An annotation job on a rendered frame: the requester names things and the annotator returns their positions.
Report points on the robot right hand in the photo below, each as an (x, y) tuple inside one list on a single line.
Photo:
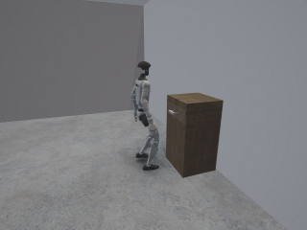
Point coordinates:
[(152, 128)]

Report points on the robot left hand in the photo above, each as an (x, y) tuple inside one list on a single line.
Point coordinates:
[(135, 115)]

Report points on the robot head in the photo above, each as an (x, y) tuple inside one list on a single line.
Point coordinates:
[(144, 65)]

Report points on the drawer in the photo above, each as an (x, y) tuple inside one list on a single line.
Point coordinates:
[(180, 113)]

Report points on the robot left upper arm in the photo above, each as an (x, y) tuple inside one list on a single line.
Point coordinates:
[(133, 93)]

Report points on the robot right forearm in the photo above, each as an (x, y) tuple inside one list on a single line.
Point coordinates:
[(147, 111)]

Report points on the robot right upper arm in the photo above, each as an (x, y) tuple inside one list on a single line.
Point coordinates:
[(145, 91)]

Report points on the cabinet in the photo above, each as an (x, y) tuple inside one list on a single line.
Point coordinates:
[(192, 147)]

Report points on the right robot foot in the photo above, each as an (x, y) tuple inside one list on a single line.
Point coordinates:
[(151, 167)]

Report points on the handle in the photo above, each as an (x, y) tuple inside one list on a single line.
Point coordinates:
[(171, 111)]

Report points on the robot left forearm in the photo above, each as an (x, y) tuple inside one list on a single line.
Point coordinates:
[(136, 107)]

